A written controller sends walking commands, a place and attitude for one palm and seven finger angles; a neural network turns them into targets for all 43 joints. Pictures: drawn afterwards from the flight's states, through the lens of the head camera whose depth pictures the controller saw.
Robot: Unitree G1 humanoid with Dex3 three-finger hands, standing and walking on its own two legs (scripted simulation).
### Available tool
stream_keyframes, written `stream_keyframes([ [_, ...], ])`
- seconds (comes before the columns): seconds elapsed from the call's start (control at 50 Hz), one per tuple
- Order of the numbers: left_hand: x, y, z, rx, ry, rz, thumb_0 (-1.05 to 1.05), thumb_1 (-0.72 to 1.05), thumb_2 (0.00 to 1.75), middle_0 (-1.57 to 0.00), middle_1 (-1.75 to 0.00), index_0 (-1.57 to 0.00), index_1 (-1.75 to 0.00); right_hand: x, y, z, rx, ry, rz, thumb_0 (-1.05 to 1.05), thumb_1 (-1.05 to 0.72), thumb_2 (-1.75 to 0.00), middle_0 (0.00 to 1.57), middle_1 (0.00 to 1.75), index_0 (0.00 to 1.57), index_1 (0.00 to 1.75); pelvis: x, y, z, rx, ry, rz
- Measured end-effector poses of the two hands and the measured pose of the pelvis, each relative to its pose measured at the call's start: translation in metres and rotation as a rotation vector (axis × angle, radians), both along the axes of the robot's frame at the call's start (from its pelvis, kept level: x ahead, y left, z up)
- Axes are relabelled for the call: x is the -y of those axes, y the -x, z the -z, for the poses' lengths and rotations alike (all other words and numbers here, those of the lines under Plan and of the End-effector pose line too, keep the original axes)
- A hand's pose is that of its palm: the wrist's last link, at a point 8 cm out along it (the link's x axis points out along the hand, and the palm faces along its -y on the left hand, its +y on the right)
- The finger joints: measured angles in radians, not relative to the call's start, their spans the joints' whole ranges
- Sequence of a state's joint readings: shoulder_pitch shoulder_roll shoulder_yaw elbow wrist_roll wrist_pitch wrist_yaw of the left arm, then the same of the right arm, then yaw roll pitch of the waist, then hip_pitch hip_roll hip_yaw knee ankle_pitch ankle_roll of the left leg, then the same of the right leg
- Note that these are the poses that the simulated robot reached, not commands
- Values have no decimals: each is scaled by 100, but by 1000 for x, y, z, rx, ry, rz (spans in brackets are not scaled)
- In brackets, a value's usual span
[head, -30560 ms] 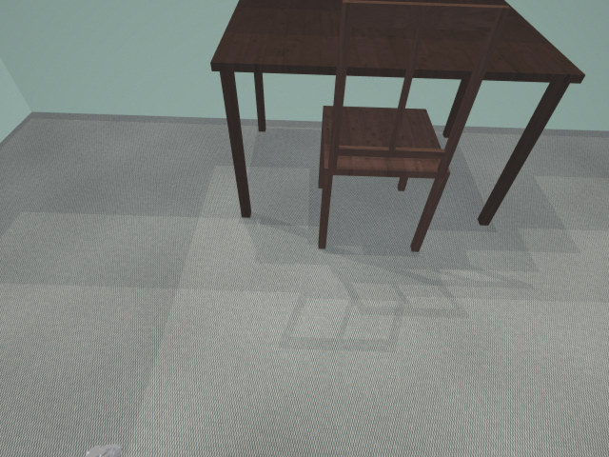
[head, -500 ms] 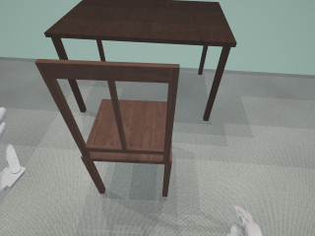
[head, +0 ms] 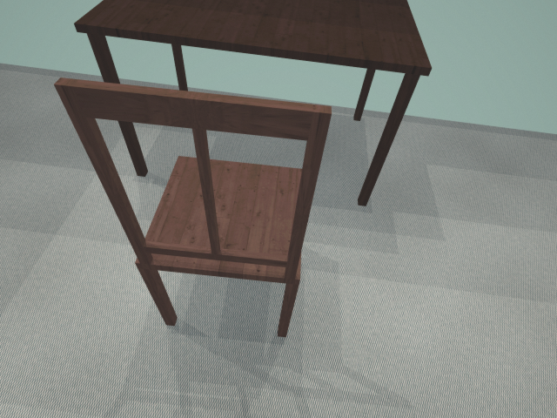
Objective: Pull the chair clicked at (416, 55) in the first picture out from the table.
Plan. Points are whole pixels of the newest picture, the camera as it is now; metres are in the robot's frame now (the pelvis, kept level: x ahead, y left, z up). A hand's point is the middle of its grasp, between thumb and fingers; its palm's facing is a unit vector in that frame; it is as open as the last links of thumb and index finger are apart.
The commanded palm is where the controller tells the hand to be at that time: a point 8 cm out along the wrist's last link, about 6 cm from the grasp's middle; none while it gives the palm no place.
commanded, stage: let the arm hang, fingers relaxed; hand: left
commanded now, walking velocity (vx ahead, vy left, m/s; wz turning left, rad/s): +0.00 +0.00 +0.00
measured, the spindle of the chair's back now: (209, 201) +0.51 +0.17 -0.06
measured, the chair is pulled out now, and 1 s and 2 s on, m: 0.53 0.53 0.53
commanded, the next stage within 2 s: look to check the result in 0.72 s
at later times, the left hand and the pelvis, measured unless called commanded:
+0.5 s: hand out of the picture -0.01 +0.15 -0.17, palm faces +0.04 -0.99 -0.17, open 7.4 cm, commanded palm none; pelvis +0.00 -0.01 +0.00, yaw -1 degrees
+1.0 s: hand out of the picture +0.00 +0.15 -0.17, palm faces +0.05 -0.98 -0.18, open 7.3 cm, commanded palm none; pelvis +0.00 -0.01 +0.00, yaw +0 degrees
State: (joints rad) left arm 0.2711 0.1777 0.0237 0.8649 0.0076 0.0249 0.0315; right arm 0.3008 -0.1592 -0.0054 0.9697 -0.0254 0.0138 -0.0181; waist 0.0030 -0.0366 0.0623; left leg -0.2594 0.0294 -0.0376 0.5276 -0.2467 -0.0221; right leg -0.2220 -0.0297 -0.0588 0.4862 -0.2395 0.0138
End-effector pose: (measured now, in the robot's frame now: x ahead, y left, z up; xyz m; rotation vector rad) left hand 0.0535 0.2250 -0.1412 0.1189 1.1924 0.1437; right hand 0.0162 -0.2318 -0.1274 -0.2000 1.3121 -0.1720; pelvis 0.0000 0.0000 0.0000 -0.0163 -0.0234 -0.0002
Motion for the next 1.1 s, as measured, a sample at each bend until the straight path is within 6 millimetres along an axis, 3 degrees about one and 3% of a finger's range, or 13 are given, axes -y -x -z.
stream_keyframes([
  [0.14, -15, 52, -5, -179, -58, -3, -2, 95, 90, -20, -30, -20, -30, -3, 40, 10, -98, -40, 46, 0, -92, -90, 20, 30, 20, 30, 2, 0, -2, -1, -4, 4],
  [0.28, -8, 76, -7, -239, -63, -23, 0, 92, 90, -20, -30, -20, -30, -14, 53, 18, -132, -89, 53, 0, -91, -90, 20, 30, 20, 30, 6, 1, -2, -1, -10, 7],
  [0.52, 29, 64, 2, -202, 10, -18, 1, 92, 90, -20, -30, -20, -30, -22, 39, 20, -87, -108, 56, 0, -91, -90, 20, 30, 20, 30, 10, 0, -1, 0, -13, 11],
  [1.1, 22, 54, 0, -184, -6, -38, 1, 92, 90, -20, -30, -20, -30, -17, 32, 18, -98, -93, 49, 0, -91, -90, 19, 30, 20, 30, 13, -4, -2, -1, -11, -2],
])
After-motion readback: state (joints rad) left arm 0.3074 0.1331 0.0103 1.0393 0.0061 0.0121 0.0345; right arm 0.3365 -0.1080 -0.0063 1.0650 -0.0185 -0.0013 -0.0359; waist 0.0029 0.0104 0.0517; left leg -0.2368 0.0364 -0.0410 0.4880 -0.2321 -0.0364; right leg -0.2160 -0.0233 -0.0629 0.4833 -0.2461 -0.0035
